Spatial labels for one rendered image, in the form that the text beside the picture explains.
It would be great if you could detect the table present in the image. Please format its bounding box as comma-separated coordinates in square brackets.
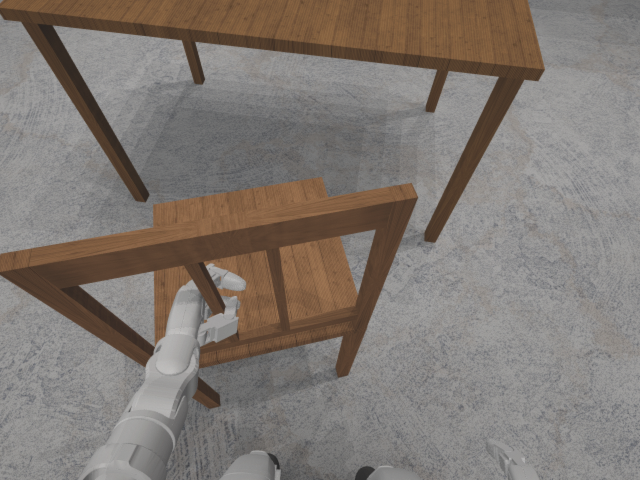
[0, 0, 545, 243]

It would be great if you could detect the robot left forearm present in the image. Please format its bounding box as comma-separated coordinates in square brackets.
[78, 334, 200, 480]

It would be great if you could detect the robot left shin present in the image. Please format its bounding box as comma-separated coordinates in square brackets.
[250, 450, 273, 462]

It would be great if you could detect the robot right hand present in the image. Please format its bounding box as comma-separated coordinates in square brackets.
[483, 439, 541, 480]

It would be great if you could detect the chair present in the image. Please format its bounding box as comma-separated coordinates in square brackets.
[0, 177, 418, 409]

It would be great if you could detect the robot left foot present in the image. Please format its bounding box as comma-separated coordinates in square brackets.
[267, 453, 280, 470]

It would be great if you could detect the robot left hand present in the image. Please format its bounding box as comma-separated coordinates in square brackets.
[165, 263, 246, 347]

